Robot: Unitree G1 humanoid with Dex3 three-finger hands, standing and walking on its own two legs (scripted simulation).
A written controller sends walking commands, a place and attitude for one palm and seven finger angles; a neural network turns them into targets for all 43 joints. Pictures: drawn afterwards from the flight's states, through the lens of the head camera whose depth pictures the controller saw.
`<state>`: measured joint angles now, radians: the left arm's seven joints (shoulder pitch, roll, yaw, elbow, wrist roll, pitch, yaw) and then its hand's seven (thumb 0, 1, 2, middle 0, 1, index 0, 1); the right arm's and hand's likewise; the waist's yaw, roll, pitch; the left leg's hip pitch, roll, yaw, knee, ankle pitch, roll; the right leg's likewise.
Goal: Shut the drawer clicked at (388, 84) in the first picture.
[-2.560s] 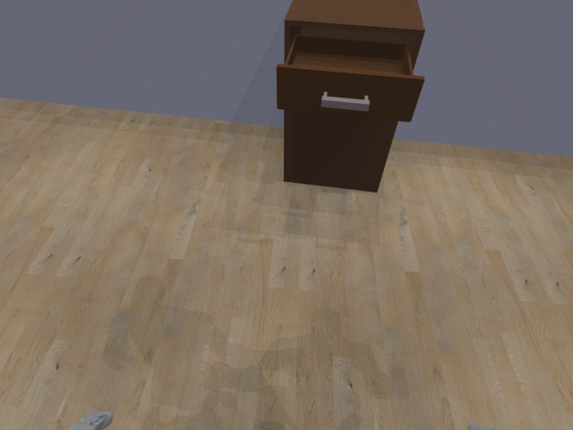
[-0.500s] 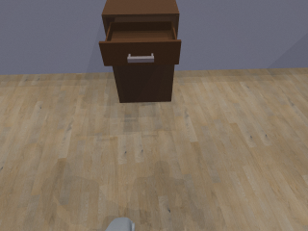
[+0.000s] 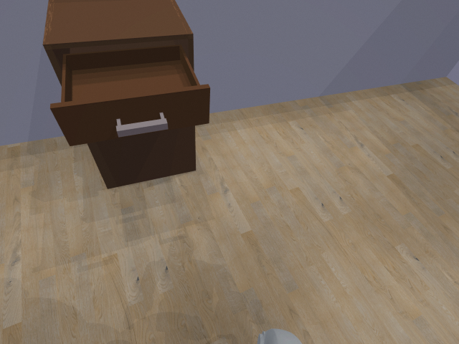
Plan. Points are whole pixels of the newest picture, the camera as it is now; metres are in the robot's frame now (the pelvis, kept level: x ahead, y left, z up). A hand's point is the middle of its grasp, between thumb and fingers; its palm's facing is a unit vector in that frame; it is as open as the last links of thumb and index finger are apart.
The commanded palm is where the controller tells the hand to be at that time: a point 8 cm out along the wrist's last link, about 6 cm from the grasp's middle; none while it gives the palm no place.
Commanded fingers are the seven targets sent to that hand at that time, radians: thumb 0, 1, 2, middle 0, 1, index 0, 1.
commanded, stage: walk to a spot facing it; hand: left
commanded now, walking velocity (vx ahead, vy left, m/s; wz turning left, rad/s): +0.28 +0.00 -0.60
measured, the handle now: (141, 123) +0.67 +0.32 -0.09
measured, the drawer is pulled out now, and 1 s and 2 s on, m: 0.30 0.30 0.30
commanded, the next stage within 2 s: turn to face it in 0.30 s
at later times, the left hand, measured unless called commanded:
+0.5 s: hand (200, 248) +0.34 +0.09 -0.16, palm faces -0.31 -0.93 -0.21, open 7.4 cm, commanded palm none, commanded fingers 0.00 0.90 0.90 -0.20 -0.30 -0.20 -0.30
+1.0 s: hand (155, 276) +0.27 +0.18 -0.16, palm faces +0.05 -0.96 -0.29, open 7.4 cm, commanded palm none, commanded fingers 0.00 0.90 0.90 -0.20 -0.30 -0.20 -0.30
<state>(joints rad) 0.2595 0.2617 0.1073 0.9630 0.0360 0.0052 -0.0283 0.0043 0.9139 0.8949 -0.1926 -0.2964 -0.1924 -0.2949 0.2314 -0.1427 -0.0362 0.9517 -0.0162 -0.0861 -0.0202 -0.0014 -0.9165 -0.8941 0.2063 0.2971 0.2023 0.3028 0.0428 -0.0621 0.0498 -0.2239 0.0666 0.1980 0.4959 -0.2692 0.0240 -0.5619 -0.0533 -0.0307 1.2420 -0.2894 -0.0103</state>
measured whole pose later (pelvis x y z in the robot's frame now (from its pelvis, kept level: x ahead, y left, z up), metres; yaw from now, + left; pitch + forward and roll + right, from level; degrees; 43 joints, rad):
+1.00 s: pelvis +0.21 -0.04 +0.00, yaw +0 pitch +1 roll -1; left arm 0.22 0.24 0.09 0.97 0.01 0.05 0.03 0.00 0.91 0.89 -0.19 -0.30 -0.19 -0.30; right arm 0.23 -0.20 -0.05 0.94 -0.02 0.03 0.00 0.00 -0.91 -0.89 0.21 0.30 0.20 0.30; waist -0.02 0.02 0.06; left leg -0.32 -0.03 -0.09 0.48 -0.17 0.02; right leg -0.38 -0.02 0.01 0.83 -0.47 0.06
